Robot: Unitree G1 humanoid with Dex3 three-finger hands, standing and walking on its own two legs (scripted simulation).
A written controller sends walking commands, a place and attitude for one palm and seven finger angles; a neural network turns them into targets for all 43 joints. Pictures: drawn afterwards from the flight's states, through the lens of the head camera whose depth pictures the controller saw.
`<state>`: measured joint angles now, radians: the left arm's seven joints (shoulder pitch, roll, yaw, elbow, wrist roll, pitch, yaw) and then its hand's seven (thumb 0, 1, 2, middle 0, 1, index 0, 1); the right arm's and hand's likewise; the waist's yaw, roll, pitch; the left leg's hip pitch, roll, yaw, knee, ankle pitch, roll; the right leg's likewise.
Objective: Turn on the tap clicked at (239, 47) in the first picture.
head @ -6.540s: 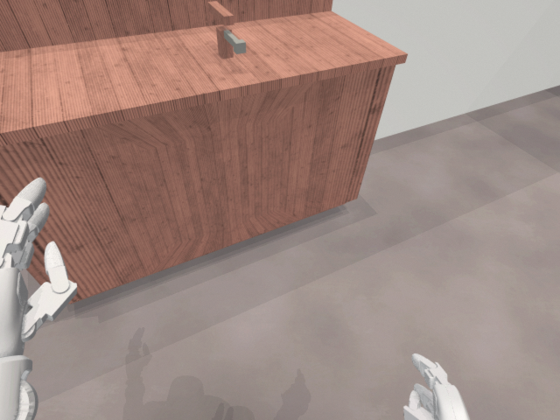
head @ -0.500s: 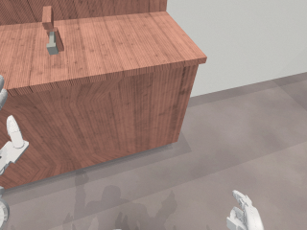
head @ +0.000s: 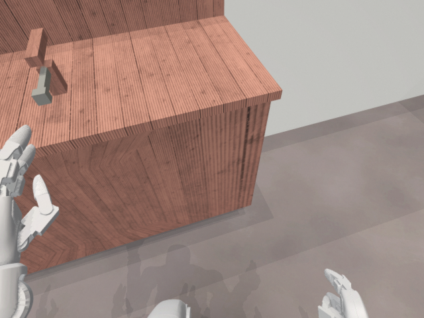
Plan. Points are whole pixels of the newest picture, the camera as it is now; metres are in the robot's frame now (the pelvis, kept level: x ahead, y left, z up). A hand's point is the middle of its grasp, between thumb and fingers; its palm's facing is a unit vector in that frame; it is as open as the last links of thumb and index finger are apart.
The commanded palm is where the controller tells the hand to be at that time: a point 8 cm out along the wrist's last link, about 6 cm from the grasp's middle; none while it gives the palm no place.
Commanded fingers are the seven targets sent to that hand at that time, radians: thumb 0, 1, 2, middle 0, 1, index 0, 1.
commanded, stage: take the last steps up to it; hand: left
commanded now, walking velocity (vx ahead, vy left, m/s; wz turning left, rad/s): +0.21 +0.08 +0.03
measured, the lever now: (42, 96) +0.53 +0.41 +0.11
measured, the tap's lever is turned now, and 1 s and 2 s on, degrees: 0 0 0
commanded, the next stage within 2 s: come to a stop and stand still in 0.24 s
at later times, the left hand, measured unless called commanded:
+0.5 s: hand (56, 158) +0.30 +0.24 +0.19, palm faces +0.39 -0.83 -0.41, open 7.4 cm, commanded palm +0.24 +0.29 +0.18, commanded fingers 0.00 0.90 0.90 -0.20 -0.30 -0.20 -0.30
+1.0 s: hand (37, 199) +0.23 +0.24 +0.19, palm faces +0.43 -0.80 -0.42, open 7.4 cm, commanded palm +0.18 +0.28 +0.18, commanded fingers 0.00 0.90 0.90 -0.20 -0.30 -0.20 -0.30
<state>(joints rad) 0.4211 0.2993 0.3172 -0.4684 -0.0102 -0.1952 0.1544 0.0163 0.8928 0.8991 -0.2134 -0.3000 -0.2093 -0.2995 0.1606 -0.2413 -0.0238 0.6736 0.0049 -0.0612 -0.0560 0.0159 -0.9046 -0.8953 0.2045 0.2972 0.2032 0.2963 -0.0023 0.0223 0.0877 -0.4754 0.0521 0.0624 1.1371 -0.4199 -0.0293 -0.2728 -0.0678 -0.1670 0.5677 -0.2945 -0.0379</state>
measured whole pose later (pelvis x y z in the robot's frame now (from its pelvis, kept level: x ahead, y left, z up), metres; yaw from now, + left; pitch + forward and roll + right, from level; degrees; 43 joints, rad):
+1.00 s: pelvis +0.03 +0.00 +0.00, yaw +2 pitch -2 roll +1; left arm 0.52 0.39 0.37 -0.60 -0.02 -0.20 0.18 0.01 0.89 0.90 -0.22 -0.30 -0.21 -0.30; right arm 0.20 -0.25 -0.04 0.58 0.01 -0.03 -0.08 0.01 -0.91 -0.90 0.20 0.30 0.20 0.30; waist 0.00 -0.04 0.07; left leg -0.20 0.02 0.06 0.51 -0.27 -0.02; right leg -0.37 -0.04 -0.11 0.58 -0.23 -0.02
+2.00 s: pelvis -0.01 +0.04 +0.00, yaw +0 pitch -1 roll +0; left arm 0.42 0.40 0.38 -0.42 -0.03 -0.23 0.10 0.01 0.89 0.90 -0.22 -0.30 -0.21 -0.30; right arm 0.22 -0.13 0.06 0.55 0.00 -0.13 0.00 0.01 -0.90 -0.90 0.21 0.30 0.20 0.30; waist 0.03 -0.02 0.07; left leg -0.23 -0.03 0.16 0.47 -0.23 0.08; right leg -0.25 -0.05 -0.01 0.50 -0.24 0.00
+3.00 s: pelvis +0.09 +0.07 -0.02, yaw +0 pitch -4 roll +1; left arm 0.33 0.41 0.41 -0.51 -0.03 -0.22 0.13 0.02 0.89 0.90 -0.21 -0.30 -0.21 -0.30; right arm 0.16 -0.18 -0.03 0.58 0.01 -0.10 -0.03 0.02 -0.91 -0.90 0.20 0.30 0.20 0.30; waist 0.01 -0.06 0.15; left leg -0.37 0.05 0.09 0.66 -0.22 0.01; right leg -0.36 -0.05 0.00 1.06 -0.53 0.01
